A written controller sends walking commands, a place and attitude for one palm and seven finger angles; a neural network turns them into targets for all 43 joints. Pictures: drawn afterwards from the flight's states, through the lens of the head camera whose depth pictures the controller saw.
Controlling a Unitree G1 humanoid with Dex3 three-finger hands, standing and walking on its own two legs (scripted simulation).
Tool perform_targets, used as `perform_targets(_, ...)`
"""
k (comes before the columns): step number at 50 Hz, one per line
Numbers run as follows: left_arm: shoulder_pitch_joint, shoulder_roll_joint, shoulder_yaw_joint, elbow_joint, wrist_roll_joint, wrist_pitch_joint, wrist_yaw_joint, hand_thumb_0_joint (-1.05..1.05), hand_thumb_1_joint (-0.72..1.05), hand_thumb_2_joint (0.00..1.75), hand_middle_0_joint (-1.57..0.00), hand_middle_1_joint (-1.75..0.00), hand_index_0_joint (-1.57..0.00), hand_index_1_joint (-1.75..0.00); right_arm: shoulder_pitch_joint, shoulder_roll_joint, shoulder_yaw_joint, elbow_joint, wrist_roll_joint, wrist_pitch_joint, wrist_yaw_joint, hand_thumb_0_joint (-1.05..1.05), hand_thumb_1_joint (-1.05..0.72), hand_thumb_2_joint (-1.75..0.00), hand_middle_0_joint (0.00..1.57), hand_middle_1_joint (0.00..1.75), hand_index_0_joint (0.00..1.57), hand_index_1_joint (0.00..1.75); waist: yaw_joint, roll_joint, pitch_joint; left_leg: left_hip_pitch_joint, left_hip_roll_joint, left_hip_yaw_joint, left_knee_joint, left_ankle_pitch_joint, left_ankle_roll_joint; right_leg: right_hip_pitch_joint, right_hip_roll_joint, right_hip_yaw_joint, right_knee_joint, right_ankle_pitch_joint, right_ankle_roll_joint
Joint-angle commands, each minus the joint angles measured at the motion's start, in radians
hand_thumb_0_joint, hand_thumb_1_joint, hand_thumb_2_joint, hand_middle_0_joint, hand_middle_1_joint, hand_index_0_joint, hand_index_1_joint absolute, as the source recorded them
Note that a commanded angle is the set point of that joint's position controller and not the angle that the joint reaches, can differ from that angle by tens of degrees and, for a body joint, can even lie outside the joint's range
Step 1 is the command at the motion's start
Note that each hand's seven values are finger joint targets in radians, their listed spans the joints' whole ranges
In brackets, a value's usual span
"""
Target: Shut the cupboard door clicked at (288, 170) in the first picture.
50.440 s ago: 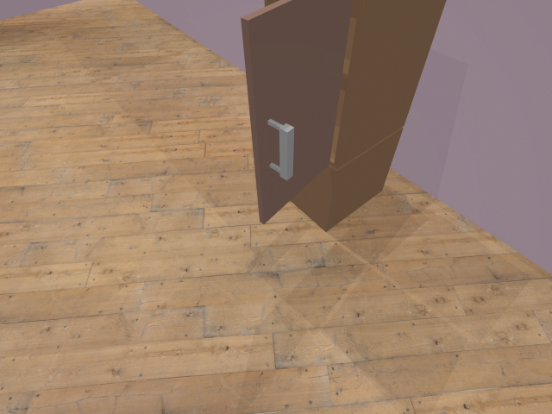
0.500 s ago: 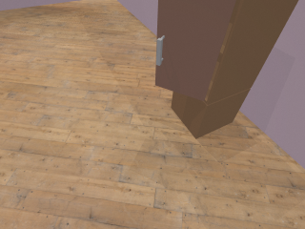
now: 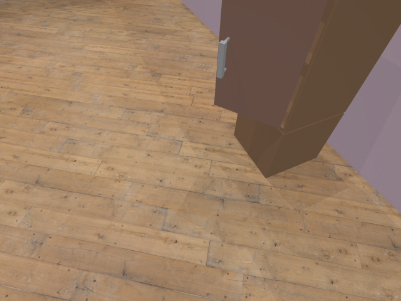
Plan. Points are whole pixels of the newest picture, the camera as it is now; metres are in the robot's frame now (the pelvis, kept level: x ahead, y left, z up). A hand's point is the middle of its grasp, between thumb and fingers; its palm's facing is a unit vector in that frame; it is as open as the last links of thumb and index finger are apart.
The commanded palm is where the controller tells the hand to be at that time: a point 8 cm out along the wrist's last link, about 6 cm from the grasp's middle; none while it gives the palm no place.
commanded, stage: walk to a spot facing it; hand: left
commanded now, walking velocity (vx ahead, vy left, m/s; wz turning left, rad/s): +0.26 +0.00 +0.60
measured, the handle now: (223, 57) +1.01 -0.06 -0.06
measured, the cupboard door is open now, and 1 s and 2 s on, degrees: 37 37 37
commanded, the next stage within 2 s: turn to face it in 0.68 s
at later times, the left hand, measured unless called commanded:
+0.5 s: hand out of the picture +0.02 +0.26 -0.20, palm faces +0.30 -0.92 -0.24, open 7.4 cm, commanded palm none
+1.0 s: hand (95, 292) +0.16 +0.25 -0.16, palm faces +0.45 -0.86 -0.23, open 7.2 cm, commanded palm none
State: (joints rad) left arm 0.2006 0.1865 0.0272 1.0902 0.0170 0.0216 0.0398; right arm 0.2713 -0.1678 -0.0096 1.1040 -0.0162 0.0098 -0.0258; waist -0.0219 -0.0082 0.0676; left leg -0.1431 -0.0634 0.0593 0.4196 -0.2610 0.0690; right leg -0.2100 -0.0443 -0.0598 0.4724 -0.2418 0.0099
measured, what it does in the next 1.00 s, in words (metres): walks ahead, turning left: left foot, then right foot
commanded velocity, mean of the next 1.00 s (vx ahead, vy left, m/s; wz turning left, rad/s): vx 0.21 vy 0.00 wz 0.22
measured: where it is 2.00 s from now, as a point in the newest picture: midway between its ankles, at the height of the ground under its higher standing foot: (172, 271)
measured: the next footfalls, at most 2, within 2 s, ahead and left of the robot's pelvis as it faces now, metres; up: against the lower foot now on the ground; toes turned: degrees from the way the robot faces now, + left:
left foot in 0.42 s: +0.10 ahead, +0.19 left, +0.00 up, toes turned +24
right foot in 0.72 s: +0.29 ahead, -0.01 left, +0.00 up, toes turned +18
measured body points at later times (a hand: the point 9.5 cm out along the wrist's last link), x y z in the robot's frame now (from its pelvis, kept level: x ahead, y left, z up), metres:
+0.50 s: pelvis +0.07 +0.05 -0.02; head +0.11 +0.08 +0.42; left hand +0.01 +0.31 -0.18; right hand +0.23 -0.18 -0.15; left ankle +0.07 +0.18 -0.74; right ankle +0.02 -0.10 -0.69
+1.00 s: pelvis +0.25 +0.09 +0.01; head +0.31 +0.10 +0.45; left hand +0.14 +0.29 -0.14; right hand +0.43 -0.08 -0.15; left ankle +0.21 +0.23 -0.70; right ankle +0.25 -0.02 -0.74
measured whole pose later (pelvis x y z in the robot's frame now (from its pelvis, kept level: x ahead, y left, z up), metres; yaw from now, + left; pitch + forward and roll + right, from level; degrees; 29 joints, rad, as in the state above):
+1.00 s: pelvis +0.25 +0.09 +0.01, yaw +24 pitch +2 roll +2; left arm 0.33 0.14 0.03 1.01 0.03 -0.05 0.03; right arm 0.13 -0.19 -0.04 0.98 -0.02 0.00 0.00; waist 0.02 0.00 0.10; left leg -0.44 0.05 0.07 0.78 -0.32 -0.03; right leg -0.16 -0.06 -0.11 0.42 -0.28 -0.02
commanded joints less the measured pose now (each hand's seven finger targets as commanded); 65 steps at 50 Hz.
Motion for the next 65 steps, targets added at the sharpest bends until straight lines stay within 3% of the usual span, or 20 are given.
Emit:
perform_targets(1,0.065,0.115,0.043,-0.066,0.001,-0.010,0.002,0.00,0.90,0.90,-0.20,-0.30,-0.20,-0.30,0.025,-0.151,-0.039,-0.065,-0.002,0.002,-0.006,0.00,-0.90,-0.90,0.20,0.30,0.20,0.30,0.023,0.076,-0.025,-0.106,0.215,-0.263,-0.079,0.172,0.014,0.018,-0.051,0.025,0.029,0.016,-0.010)
perform_targets(4,0.071,0.137,0.057,-0.094,0.014,-0.013,-0.011,0.00,0.90,0.90,-0.20,-0.30,-0.20,-0.30,0.004,-0.150,-0.051,-0.109,-0.008,0.010,0.004,0.00,-0.90,-0.90,0.20,0.30,0.20,0.30,0.028,-0.003,0.005,-0.251,0.166,-0.266,-0.056,-0.243,0.018,0.042,-0.101,0.085,-0.051,-0.236,-0.032)
perform_targets(8,0.172,0.189,0.079,-0.105,0.014,-0.030,-0.003,0.00,0.90,0.90,-0.20,-0.30,-0.20,-0.30,-0.098,-0.138,-0.059,-0.181,-0.008,0.007,0.021,0.00,-0.90,-0.90,0.20,0.30,0.20,0.30,0.091,-0.221,-0.012,-0.512,0.103,-0.043,0.592,-0.304,-0.057,0.192,-0.435,0.391,-0.331,-0.407,-0.234)
perform_targets(11,0.091,0.187,0.086,-0.138,0.018,-0.055,-0.006,0.00,0.90,0.90,-0.20,-0.30,-0.20,-0.30,-0.129,-0.097,-0.054,-0.204,-0.007,0.001,0.045,0.00,-0.90,-0.90,0.20,0.30,0.20,0.30,0.047,-0.050,-0.010,-0.489,0.177,-0.071,0.602,-0.250,-0.072,0.159,-0.406,0.179,-0.262,-0.182,-0.188)
perform_targets(19,0.075,0.245,0.094,-0.149,0.012,-0.056,-0.042,0.00,0.90,0.90,-0.20,-0.30,-0.20,-0.30,0.023,-0.140,-0.064,-0.203,-0.012,-0.011,0.073,0.00,-0.90,-0.90,0.20,0.30,0.20,0.30,-0.045,-0.049,-0.030,0.015,0.076,0.146,0.137,-0.042,-0.076,-0.079,-0.294,-0.186,0.052,-0.055,-0.042)
perform_targets(20,0.070,0.201,0.086,-0.171,0.008,-0.050,-0.052,0.00,0.90,0.90,-0.20,-0.30,-0.20,-0.30,0.140,-0.227,-0.088,-0.171,-0.017,-0.016,0.065,0.00,-0.90,-0.90,0.20,0.30,0.20,0.30,-0.106,0.153,-0.078,0.163,0.160,-0.044,0.044,-0.143,-0.031,-0.211,-0.211,-0.237,0.327,-0.092,0.003)
perform_targets(21,0.003,0.128,0.068,-0.242,0.002,-0.047,-0.065,0.00,0.90,0.90,-0.20,-0.30,-0.20,-0.30,0.265,-0.351,-0.124,-0.144,-0.030,-0.027,0.051,0.00,-0.90,-0.90,0.20,0.30,0.20,0.30,-0.168,0.458,-0.085,0.247,0.436,-0.542,-0.141,-0.200,0.091,-0.511,-0.057,-0.209,0.655,-0.411,0.070)
perform_targets(22,-0.130,0.145,0.061,-0.296,0.014,-0.045,-0.059,0.00,0.90,0.90,-0.20,-0.30,-0.20,-0.30,0.308,-0.368,-0.123,-0.117,-0.022,-0.023,0.034,0.00,-0.90,-0.90,0.20,0.30,0.20,0.30,-0.183,0.284,-0.057,0.225,0.501,-0.627,-0.197,-0.143,0.153,-0.604,-0.076,-0.027,0.761,-0.385,0.040)
perform_targets(23,-0.161,0.145,0.061,-0.305,0.011,-0.052,-0.056,0.00,0.90,0.90,-0.20,-0.30,-0.20,-0.30,0.274,-0.340,-0.111,-0.132,-0.019,-0.026,0.030,0.00,-0.90,-0.90,0.20,0.30,0.20,0.30,-0.145,0.143,-0.041,0.172,0.485,-0.578,-0.188,-0.133,0.150,-0.585,-0.116,0.017,0.774,-0.300,0.025)
perform_targets(26,-0.051,0.134,0.069,-0.244,0.012,-0.047,-0.061,0.00,0.90,0.90,-0.20,-0.30,-0.20,-0.30,0.039,-0.256,-0.080,-0.202,-0.023,-0.046,0.013,0.00,-0.90,-0.90,0.20,0.30,0.20,0.30,-0.036,0.204,-0.022,-0.037,0.366,-0.381,-0.169,-0.110,0.099,-0.438,-0.124,0.055,0.667,-0.173,0.033)
perform_targets(34,0.127,0.116,0.061,-0.199,0.012,-0.051,-0.066,0.00,0.90,0.90,-0.20,-0.30,-0.20,-0.30,-0.062,-0.226,-0.080,-0.199,-0.010,-0.034,0.020,0.00,-0.90,-0.90,0.20,0.30,0.20,0.30,0.074,0.048,-0.086,-0.255,0.214,-0.196,-0.016,-0.138,0.048,0.082,0.015,-0.067,0.104,0.040,0.044)
perform_targets(35,0.201,0.157,0.076,-0.182,0.015,-0.060,-0.059,0.00,0.90,0.90,-0.20,-0.30,-0.20,-0.30,-0.075,-0.192,-0.075,-0.204,-0.004,-0.034,0.024,0.00,-0.90,-0.90,0.20,0.30,0.20,0.30,0.117,-0.050,-0.083,-0.375,0.137,-0.145,0.109,-0.213,0.013,0.230,-0.035,-0.001,0.006,-0.017,0.031)
perform_targets(37,0.271,0.289,0.094,-0.185,0.019,-0.064,-0.036,0.00,0.90,0.90,-0.20,-0.30,-0.20,-0.30,-0.070,-0.122,-0.066,-0.244,-0.001,-0.029,0.033,0.00,-0.90,-0.90,0.20,0.30,0.20,0.30,0.140,-0.385,-0.075,-0.580,0.024,-0.074,0.690,-0.378,-0.046,0.235,-0.444,0.577,-0.317,-0.388,-0.118)
perform_targets(39,0.127,0.214,0.085,-0.219,0.014,-0.068,-0.022,0.00,0.90,0.90,-0.20,-0.30,-0.20,-0.30,-0.070,-0.134,-0.073,-0.210,-0.011,-0.021,0.037,0.00,-0.90,-0.90,0.20,0.30,0.20,0.30,0.069,-0.265,0.050,-0.581,0.113,-0.133,0.834,-0.188,-0.051,0.055,-0.414,0.519,-0.349,-0.419,-0.131)
perform_targets(44,0.150,0.077,0.031,-0.155,0.011,-0.095,-0.014,0.00,0.90,0.90,-0.20,-0.30,-0.20,-0.30,-0.001,-0.029,-0.038,-0.136,-0.006,-0.016,0.036,0.00,-0.90,-0.90,0.20,0.30,0.20,0.30,0.010,-0.158,-0.060,-0.384,0.123,-0.011,0.561,-0.066,-0.091,0.135,-0.204,0.035,-0.130,0.724,-0.113)
perform_targets(49,0.221,0.106,0.039,-0.090,0.008,-0.083,-0.007,0.00,0.90,0.90,-0.20,-0.30,-0.20,-0.30,-0.094,-0.018,-0.021,-0.152,0.002,-0.024,0.024,0.00,-0.90,-0.90,0.20,0.30,0.20,0.30,0.051,-0.172,-0.121,-0.286,0.066,0.068,0.265,-0.043,-0.106,0.264,-0.163,0.110,-0.041,1.021,-0.133)
perform_targets(53,0.156,0.106,0.055,-0.101,-0.005,-0.053,-0.006,0.00,0.90,0.90,-0.20,-0.30,-0.20,-0.30,-0.020,-0.099,-0.038,-0.132,0.003,-0.033,0.002,0.00,-0.90,-0.90,0.20,0.30,0.20,0.30,-0.014,-0.086,-0.153,0.060,0.125,0.034,0.001,0.319,-0.094,0.051,-0.103,0.122,0.080,0.676,-0.071)
perform_targets(55,0.178,0.034,0.043,-0.119,-0.018,-0.036,-0.008,0.00,0.90,0.90,-0.20,-0.30,-0.20,-0.30,0.101,-0.230,-0.061,-0.109,-0.004,-0.037,-0.015,0.00,-0.90,-0.90,0.20,0.30,0.20,0.30,-0.052,0.276,-0.244,0.324,0.513,-0.261,0.039,0.961,0.091,-0.253,0.047,0.016,0.386,-0.362,0.014)
perform_targets(56,0.179,0.050,0.048,-0.123,-0.008,-0.023,-0.004,0.00,0.90,0.90,-0.20,-0.30,-0.20,-0.30,0.090,-0.230,-0.055,-0.116,-0.007,-0.024,-0.022,0.00,-0.90,-0.90,0.20,0.30,0.20,0.30,-0.045,0.237,-0.222,0.228,0.538,-0.228,0.026,0.855,0.148,-0.230,0.033,0.072,0.543,-0.473,0.005)
perform_targets(65,0.060,0.047,0.087,-0.173,0.007,0.040,-0.055,0.00,0.90,0.90,-0.20,-0.30,-0.20,-0.30,-0.073,-0.167,-0.061,-0.202,-0.013,-0.008,-0.027,0.00,-0.90,-0.90,0.20,0.30,0.20,0.30,0.025,0.160,-0.052,0.006,0.423,0.007,-0.097,0.370,0.072,-0.309,-0.019,0.025,0.605,-0.171,0.047)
